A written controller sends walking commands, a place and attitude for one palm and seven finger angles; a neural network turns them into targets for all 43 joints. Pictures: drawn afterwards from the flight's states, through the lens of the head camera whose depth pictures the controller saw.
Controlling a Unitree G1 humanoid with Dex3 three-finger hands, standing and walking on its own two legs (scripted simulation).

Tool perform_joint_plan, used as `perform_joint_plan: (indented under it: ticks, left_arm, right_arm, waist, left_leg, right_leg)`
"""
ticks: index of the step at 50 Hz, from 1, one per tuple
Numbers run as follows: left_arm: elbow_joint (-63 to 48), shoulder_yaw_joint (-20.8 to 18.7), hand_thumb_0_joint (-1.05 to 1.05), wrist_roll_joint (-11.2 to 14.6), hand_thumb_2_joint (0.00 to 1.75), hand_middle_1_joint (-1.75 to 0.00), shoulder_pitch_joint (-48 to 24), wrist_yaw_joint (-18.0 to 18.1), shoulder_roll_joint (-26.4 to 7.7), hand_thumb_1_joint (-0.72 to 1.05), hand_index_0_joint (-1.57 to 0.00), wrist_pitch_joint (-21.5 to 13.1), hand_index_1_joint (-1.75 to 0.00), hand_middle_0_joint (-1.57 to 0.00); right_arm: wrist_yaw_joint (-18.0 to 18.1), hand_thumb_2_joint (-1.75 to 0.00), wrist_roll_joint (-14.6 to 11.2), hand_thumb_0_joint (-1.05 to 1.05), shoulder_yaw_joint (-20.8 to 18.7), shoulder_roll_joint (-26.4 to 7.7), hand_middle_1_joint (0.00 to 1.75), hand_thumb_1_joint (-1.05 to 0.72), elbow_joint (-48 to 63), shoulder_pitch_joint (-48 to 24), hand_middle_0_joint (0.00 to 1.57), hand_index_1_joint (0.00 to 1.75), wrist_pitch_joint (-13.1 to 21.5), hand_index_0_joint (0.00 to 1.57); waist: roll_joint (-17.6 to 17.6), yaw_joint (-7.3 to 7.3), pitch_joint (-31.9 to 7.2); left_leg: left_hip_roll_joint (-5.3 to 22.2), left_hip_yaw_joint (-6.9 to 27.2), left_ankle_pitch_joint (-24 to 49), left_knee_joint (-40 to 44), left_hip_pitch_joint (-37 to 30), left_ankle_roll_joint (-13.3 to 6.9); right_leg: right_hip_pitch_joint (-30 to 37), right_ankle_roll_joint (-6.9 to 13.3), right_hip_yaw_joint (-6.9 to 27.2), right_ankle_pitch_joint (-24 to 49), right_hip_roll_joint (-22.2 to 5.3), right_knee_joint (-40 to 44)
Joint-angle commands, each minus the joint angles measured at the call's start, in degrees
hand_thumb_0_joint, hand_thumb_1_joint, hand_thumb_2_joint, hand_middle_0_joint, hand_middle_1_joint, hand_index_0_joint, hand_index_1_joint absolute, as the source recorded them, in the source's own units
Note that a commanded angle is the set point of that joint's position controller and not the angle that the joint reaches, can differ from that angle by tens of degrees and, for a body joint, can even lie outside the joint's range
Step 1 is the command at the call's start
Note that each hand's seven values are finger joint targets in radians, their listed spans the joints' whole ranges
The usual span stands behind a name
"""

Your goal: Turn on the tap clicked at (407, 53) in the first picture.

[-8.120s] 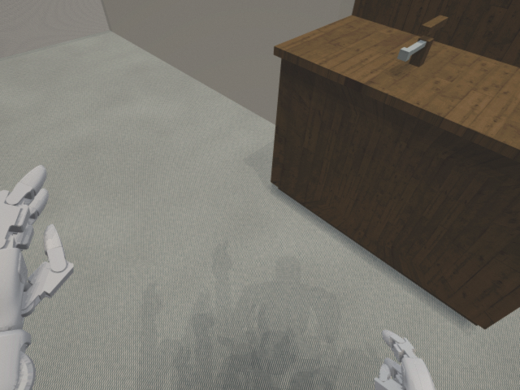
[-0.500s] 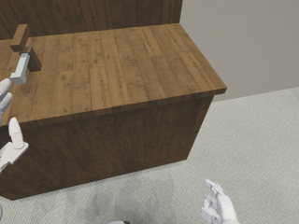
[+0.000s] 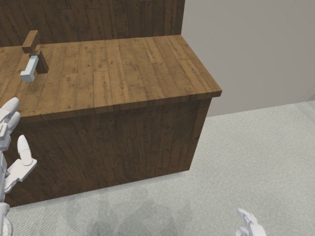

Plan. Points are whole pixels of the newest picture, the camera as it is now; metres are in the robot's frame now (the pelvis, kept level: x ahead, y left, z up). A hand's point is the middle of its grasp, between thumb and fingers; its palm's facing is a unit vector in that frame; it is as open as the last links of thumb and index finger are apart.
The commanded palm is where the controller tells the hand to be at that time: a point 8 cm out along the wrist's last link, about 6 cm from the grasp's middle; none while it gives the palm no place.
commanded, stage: come to a stop and stand still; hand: left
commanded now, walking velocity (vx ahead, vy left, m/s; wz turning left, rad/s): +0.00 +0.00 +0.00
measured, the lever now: (27, 76) +0.55 +0.48 +0.10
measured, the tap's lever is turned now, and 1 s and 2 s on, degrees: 0 0 0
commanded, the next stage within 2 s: look again from close up in 1.32 s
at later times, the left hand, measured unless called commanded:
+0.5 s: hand (23, 173) +0.18 +0.25 +0.17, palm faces +0.41 -0.82 -0.41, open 7.4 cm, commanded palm +0.13 +0.29 +0.18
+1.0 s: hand (25, 156) +0.22 +0.27 +0.16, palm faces +0.42 -0.81 -0.41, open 7.4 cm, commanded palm +0.16 +0.31 +0.18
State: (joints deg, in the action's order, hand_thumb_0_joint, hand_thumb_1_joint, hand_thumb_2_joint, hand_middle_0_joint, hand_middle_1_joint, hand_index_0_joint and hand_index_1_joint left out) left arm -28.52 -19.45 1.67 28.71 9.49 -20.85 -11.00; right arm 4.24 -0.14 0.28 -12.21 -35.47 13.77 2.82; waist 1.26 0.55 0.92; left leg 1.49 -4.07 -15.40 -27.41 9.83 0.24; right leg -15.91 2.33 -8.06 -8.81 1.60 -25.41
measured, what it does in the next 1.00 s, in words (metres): stands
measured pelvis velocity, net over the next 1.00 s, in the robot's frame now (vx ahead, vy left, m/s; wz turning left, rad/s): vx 0.01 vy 0.02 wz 0.03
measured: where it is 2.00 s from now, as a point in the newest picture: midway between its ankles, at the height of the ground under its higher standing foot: outside the picture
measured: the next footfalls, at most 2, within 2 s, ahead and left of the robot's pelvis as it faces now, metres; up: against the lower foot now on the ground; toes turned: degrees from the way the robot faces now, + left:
none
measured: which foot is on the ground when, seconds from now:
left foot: down 0.00-1.00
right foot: down 0.00-1.00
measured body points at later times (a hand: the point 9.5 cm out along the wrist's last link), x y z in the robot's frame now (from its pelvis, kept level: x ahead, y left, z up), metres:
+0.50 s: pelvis -0.03 +0.01 +0.00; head -0.02 +0.01 +0.45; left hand +0.15 +0.29 +0.19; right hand +0.12 -0.22 -0.09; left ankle -0.01 +0.12 -0.74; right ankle +0.07 -0.06 -0.73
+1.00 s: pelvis +0.01 +0.02 +0.00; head +0.02 +0.02 +0.45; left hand +0.19 +0.31 +0.19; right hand +0.17 -0.20 -0.09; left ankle -0.01 +0.12 -0.74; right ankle +0.07 -0.06 -0.74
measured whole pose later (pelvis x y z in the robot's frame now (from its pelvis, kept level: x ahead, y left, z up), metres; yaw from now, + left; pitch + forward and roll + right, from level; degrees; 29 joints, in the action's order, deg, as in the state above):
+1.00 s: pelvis +0.01 +0.02 +0.00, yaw +1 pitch +0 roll +0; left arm -26.3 -18.7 0.8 27.1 9.1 -20.7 -11.7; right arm 3.4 0.2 1.5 -11.4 -34.6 13.1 3.7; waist -0.3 0.2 1.3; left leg -0.8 -2.4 -15.7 -27.1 11.1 -1.5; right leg -16.2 3.4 -5.2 -7.4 1.8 -23.9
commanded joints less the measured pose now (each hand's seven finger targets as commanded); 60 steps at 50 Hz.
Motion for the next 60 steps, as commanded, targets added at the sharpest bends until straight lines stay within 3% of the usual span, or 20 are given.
perform_joint_plan:
  ticks: [1,4,6,8,10,13,15,19,23,26,30,33,35,38,41,44,50,60]
  left_arm:
    - [-10.3,-3.8,0.0,-1.2,0.9,-0.3,-9.6,0.6,-8.1,0.9,-0.2,-3.8,-0.3,-0.2]
    - [-8.5,-4.7,0.0,-1.3,0.9,-0.3,-10.9,0.3,-8.7,0.9,-0.2,-3.3,-0.3,-0.2]
    - [-6.0,-4.3,0.0,-1.2,0.9,-0.3,-9.6,0.1,-8.1,0.9,-0.2,-3.1,-0.3,-0.2]
    - [-5.6,-4.1,0.0,-1.0,0.9,-0.3,-10.0,0.0,-8.2,0.9,-0.2,-2.6,-0.3,-0.2]
    - [-6.0,-4.0,0.0,-0.8,0.9,-0.3,-10.4,0.1,-8.5,0.9,-0.2,-2.1,-0.3,-0.2]
    - [-8.0,-4.3,0.0,-0.7,0.9,-0.3,-8.5,0.6,-8.7,0.9,-0.2,-1.9,-0.3,-0.2]
    - [-10.2,-4.6,0.0,-0.4,0.9,-0.3,-7.8,0.8,-9.2,0.9,-0.2,-2.1,-0.3,-0.2]
    - [-14.2,-6.1,0.0,-1.0,0.9,-0.3,-8.2,1.1,-10.7,0.9,-0.2,-2.8,-0.3,-0.2]
    - [-10.9,-5.1,0.0,-1.0,0.9,-0.3,-6.1,1.1,-9.0,0.9,-0.2,-3.0,-0.3,-0.2]
    - [-7.4,-5.3,0.0,-1.0,0.9,-0.3,-4.0,0.9,-8.3,0.9,-0.2,-2.9,-0.3,-0.2]
    - [-6.1,-4.3,0.0,-1.2,0.9,-0.3,-5.2,0.3,-7.5,0.9,-0.2,-3.3,-0.3,-0.2]
    - [-6.6,-4.2,0.0,-1.3,0.9,-0.3,-7.5,0.3,-8.2,0.9,-0.2,-3.4,-0.3,-0.2]
    - [-8.3,-4.0,0.0,-1.2,0.9,-0.3,-9.6,0.5,-8.8,0.9,-0.2,-3.5,-0.3,-0.2]
    - [-9.7,-4.4,0.0,-1.2,0.9,-0.3,-9.1,0.7,-9.2,0.9,-0.2,-3.7,-0.3,-0.2]
    - [-10.6,-5.4,0.0,-1.0,0.9,-0.3,-6.9,0.9,-9.6,0.9,-0.2,-4.0,-0.3,-0.2]
    - [-10.4,-6.0,0.0,-0.9,0.9,-0.3,-6.1,0.8,-9.1,0.9,-0.2,-3.9,-0.3,-0.2]
    - [-8.5,-4.7,0.0,-0.4,0.9,-0.3,-4.5,0.5,-7.8,0.9,-0.2,-3.8,-0.3,-0.2]
    - [-10.8,-5.6,0.0,0.0,0.9,-0.3,-5.3,0.6,-9.0,0.9,-0.2,-3.7,-0.3,-0.2]
  right_arm:
    - [0.2,-0.9,0.1,0.0,-1.2,-6.4,0.3,-0.9,8.6,-7.0,0.2,0.3,3.9,0.2]
    - [0.0,-0.9,0.3,0.0,-1.5,-6.3,0.3,-0.9,8.9,-6.1,0.2,0.3,4.3,0.2]
    - [-0.4,-0.9,0.3,0.0,-1.3,-5.9,0.3,-0.9,8.5,-5.5,0.2,0.3,4.2,0.2]
    - [-0.7,-0.9,0.3,0.0,-1.3,-5.2,0.3,-0.9,8.3,-5.3,0.2,0.3,3.6,0.2]
    - [-1.0,-0.9,0.3,0.0,-1.0,-4.6,0.3,-0.9,8.3,-5.6,0.2,0.3,3.3,0.2]
    - [-1.1,-0.9,0.5,0.0,-0.7,-4.4,0.3,-0.9,8.3,-5.8,0.2,0.3,2.8,0.2]
    - [-0.9,-0.9,0.6,0.0,-0.4,-4.5,0.3,-0.9,8.8,-6.1,0.2,0.3,2.6,0.2]
    - [-0.5,-0.9,0.7,0.0,-0.8,-5.6,0.3,-0.9,9.8,-6.4,0.2,0.3,2.5,0.2]
    - [-0.4,-0.9,0.3,0.0,-1.2,-6.0,0.3,-0.9,9.4,-5.9,0.2,0.3,3.4,0.2]
    - [-0.3,-0.9,0.0,0.0,-1.1,-5.9,0.3,-0.9,9.1,-5.5,0.2,0.3,4.0,0.2]
    - [-0.5,-0.9,-0.2,0.0,-1.3,-6.1,0.3,-0.9,8.8,-5.5,0.2,0.3,4.3,0.2]
    - [-0.6,-0.9,0.1,0.0,-1.6,-6.1,0.3,-0.9,8.3,-5.3,0.2,0.3,4.2,0.2]
    - [-0.6,-0.9,0.1,0.0,-1.4,-5.8,0.3,-0.9,8.1,-5.3,0.2,0.3,4.3,0.2]
    - [-0.6,-0.9,0.4,0.0,-1.4,-5.7,0.3,-0.9,8.2,-5.5,0.2,0.3,4.1,0.2]
    - [-0.5,-0.9,0.5,0.0,-1.1,-5.7,0.3,-0.9,8.6,-5.8,0.2,0.3,4.0,0.2]
    - [-0.5,-0.9,0.4,0.0,-1.2,-6.0,0.3,-0.9,9.2,-5.7,0.2,0.3,4.0,0.2]
    - [-0.4,-0.9,-0.1,0.0,-1.3,-6.0,0.3,-0.9,9.2,-5.4,0.2,0.3,4.0,0.2]
    - [-0.3,-0.9,-0.1,0.0,-1.3,-5.8,0.3,-0.9,9.7,-6.3,0.2,0.3,3.2,0.2]
  waist:
    - [-10.1,0.18,-0.1]
    - [-5.2,0.19,-0.6]
    - [-1.7,0.09,-0.9]
    - [3.6,-0.2,-1.7]
    - [6.1,-0.53,-2.8]
    - [3.5,-0.44,-5.8]
    - [-0.7,-0.31,-6.1]
    - [-7.6,0.02,-3.3]
    - [-8.0,-0.04,-3.9]
    - [-5.6,0.09,-4.6]
    - [-2.4,0.19,-1.5]
    - [1.9,-0.24,-1.7]
    - [1.7,-0.45,-2.7]
    - [-1.6,-0.34,-3.6]
    - [-5.1,-0.02,-4.5]
    - [-6.4,0.04,-5.1]
    - [-3.5,-0.3,-7.2]
    - [-2.9,-0.37,-7.7]
  left_leg:
    - [9.1,9.0,-12.2,13.0,18.5,-3.0]
    - [6.1,6.5,-12.0,9.3,15.9,-2.2]
    - [3.8,5.4,-12.8,5.8,14.1,-1.8]
    - [1.4,3.7,-10.6,-0.6,10.5,-1.4]
    - [0.4,3.7,-7.5,-5.4,7.5,-1.2]
    - [0.1,3.8,-5.6,-2.8,5.0,-1.5]
    - [1.2,5.3,-5.4,2.7,4.9,-1.7]
    - [4.4,9.0,-13.0,10.8,13.8,-2.8]
    - [5.8,9.6,-7.1,10.9,14.2,-2.6]
    - [5.9,9.3,-4.0,10.4,15.0,-2.1]
    - [5.0,8.4,-11.9,9.9,17.8,-2.0]
    - [2.5,6.6,-9.9,4.3,12.7,-1.7]
    - [1.7,6.2,-7.9,1.9,9.9,-1.4]
    - [1.6,6.5,-7.9,2.9,8.0,-1.8]
    - [3.5,8.7,-6.9,7.9,10.0,-2.1]
    - [4.6,9.6,-3.1,10.0,12.9,-1.7]
    - [5.2,8.6,8.8,6.8,10.1,-0.5]
    - [4.2,7.8,9.3,4.3,8.7,-0.2]
  right_leg:
    - [11.6,-2.9,9.3,-7.5,-5.3,-0.1]
    - [9.3,-2.6,11.9,-9.4,-5.9,4.3]
    - [6.5,-2.0,15.6,-15.9,-7.7,8.9]
    - [2.6,-1.1,20.3,-23.6,-11.2,14.7]
    - [0.4,0.1,22.9,-26.4,-14.4,17.6]
    - [2.4,0.8,19.8,-22.7,-14.2,16.0]
    - [3.9,0.0,16.2,-20.8,-11.6,13.0]
    - [8.9,-2.0,13.6,-18.6,-6.8,8.4]
    - [12.4,-2.0,11.3,-6.8,-5.1,4.3]
    - [14.3,-2.2,10.6,-1.3,-5.0,2.5]
    - [11.4,-2.1,13.4,-10.4,-6.1,5.3]
    - [5.4,-0.9,17.8,-17.4,-9.0,10.9]
    - [3.8,0.0,18.8,-18.9,-10.8,12.2]
    - [3.0,0.0,18.4,-20.4,-10.4,12.5]
    - [7.4,-0.8,15.0,-13.5,-7.5,8.5]
    - [12.3,-1.3,12.3,-4.1,-5.7,4.4]
    - [14.5,-1.1,11.1,11.3,-6.3,0.8]
    - [13.6,-0.4,12.5,12.1,-8.0,1.2]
